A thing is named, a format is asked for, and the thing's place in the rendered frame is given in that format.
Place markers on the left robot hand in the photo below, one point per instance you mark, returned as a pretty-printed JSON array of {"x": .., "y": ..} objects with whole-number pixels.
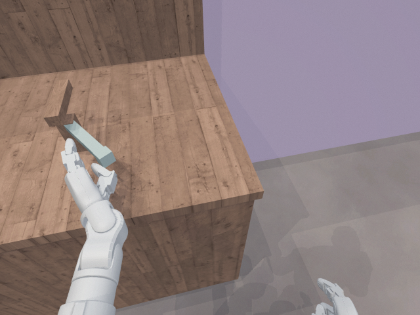
[{"x": 79, "y": 182}]

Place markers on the left robot forearm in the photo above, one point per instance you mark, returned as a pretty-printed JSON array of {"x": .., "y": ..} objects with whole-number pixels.
[{"x": 97, "y": 271}]

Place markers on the right robot hand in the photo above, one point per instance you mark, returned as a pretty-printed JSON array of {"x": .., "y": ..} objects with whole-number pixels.
[{"x": 341, "y": 305}]

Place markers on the tap lever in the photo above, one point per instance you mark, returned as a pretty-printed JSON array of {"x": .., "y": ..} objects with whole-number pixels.
[{"x": 103, "y": 154}]

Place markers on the counter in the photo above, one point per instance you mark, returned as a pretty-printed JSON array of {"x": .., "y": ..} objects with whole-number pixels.
[{"x": 134, "y": 75}]

